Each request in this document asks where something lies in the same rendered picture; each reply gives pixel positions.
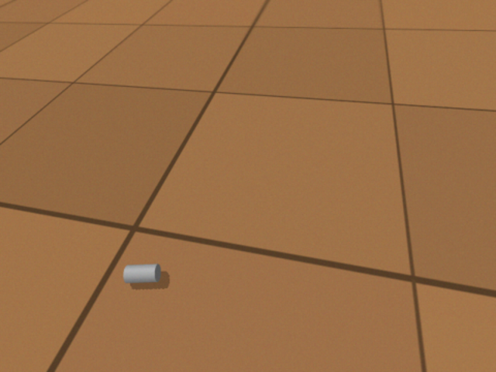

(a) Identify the can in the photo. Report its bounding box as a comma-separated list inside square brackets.
[123, 263, 161, 283]

